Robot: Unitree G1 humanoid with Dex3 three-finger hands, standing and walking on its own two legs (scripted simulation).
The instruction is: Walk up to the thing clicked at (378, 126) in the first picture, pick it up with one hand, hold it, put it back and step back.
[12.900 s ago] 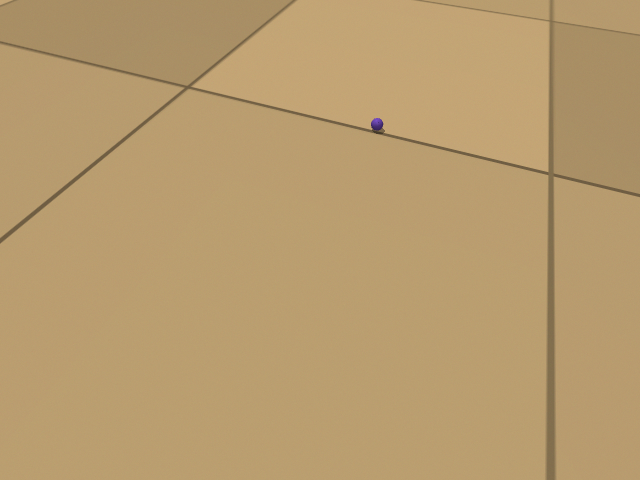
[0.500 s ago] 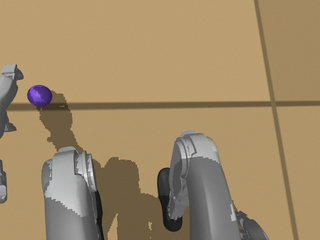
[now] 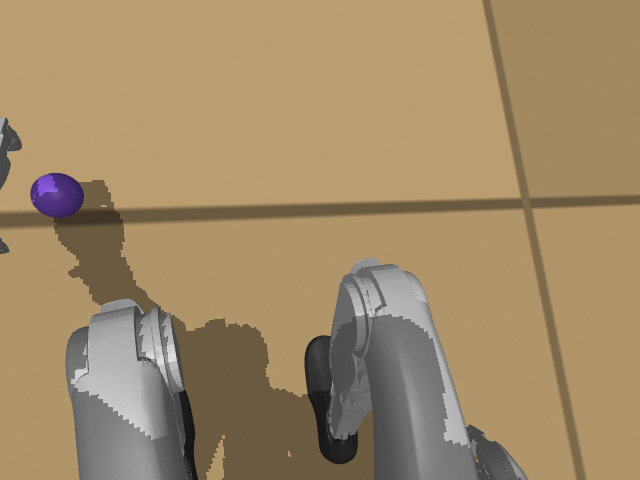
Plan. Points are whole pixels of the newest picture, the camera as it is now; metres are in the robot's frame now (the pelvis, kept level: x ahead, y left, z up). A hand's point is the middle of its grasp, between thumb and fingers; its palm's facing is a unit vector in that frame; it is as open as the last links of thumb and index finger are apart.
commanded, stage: rise first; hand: left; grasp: from above
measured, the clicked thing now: (57, 195) +0.49 +0.28 -0.29
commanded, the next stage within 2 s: approach in 1.06 s
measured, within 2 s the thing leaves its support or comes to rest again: neither
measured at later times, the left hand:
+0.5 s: hand out of the picture +0.45 +0.32 -0.16, palm faces -0.47 -0.07 -0.88, open 13.2 cm
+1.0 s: hand out of the picture +0.44 +0.32 -0.16, palm faces -0.46 -0.07 -0.88, open 12.6 cm
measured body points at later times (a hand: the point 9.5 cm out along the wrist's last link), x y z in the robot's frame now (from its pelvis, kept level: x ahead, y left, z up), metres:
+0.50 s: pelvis +0.00 +0.00 +0.01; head +0.24 +0.08 +0.38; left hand +0.47 +0.32 -0.11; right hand +0.05 -0.28 -0.09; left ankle +0.07 +0.12 -0.29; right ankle +0.10 -0.13 -0.29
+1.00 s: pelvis +0.00 +0.00 +0.01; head +0.24 +0.08 +0.38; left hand +0.46 +0.32 -0.11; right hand +0.05 -0.28 -0.09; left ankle +0.07 +0.12 -0.29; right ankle +0.10 -0.13 -0.29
